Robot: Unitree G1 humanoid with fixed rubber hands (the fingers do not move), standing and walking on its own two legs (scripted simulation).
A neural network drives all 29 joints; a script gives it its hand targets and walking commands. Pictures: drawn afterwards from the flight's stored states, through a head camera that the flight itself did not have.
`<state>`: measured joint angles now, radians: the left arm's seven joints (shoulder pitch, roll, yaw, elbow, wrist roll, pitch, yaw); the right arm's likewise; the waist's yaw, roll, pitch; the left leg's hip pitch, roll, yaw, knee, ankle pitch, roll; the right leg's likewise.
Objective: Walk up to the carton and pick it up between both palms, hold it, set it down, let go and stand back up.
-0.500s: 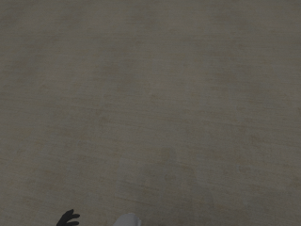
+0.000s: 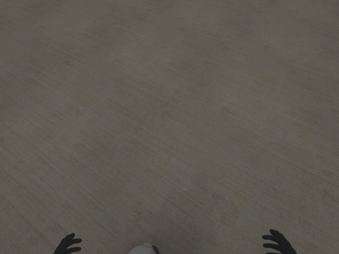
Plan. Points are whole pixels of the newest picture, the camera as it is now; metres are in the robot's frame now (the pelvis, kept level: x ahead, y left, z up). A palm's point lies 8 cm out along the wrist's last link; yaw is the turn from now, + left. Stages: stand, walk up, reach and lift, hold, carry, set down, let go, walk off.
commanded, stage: walk up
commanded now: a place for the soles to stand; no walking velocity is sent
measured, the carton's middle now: out of the picture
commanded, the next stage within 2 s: none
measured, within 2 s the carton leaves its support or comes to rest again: neither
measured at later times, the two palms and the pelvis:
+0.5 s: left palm out of the picture -0.17 +0.40 -0.14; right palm out of the picture +0.12 -0.09 -0.11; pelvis -0.09 +0.10 -0.01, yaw +35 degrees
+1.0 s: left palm out of the picture -0.39 +0.34 -0.13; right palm out of the picture +0.15 +0.22 -0.11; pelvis -0.15 +0.22 -0.01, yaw +71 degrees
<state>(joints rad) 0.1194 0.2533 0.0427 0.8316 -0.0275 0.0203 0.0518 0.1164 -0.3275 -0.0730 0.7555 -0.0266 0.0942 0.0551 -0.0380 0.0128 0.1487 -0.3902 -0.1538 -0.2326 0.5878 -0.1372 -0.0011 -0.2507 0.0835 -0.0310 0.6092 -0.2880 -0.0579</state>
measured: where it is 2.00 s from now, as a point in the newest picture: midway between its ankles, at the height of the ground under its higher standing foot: outside the picture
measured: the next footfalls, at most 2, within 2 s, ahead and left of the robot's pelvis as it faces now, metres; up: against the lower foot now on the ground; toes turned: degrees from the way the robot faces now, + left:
left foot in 0.40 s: -0.08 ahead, +0.28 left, +0.00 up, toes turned +31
right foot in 0.68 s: +0.03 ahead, +0.09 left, +0.00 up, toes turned +44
